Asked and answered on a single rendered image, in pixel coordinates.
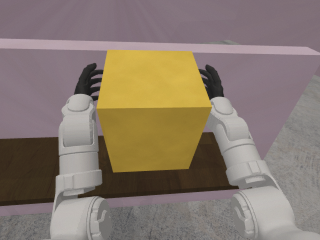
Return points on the carton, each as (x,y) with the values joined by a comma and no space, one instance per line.
(152,107)

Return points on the robot left hand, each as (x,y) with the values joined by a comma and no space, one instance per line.
(85,82)

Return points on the right robot forearm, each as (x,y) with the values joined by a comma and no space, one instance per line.
(245,168)

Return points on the left robot forearm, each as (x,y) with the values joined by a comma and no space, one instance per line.
(78,149)

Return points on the robot left upper arm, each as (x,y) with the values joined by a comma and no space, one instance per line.
(87,218)

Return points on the robot right hand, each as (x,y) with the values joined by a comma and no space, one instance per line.
(214,87)

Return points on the table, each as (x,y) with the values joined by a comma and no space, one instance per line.
(29,166)

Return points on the robot right upper arm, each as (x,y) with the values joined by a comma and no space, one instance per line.
(263,213)

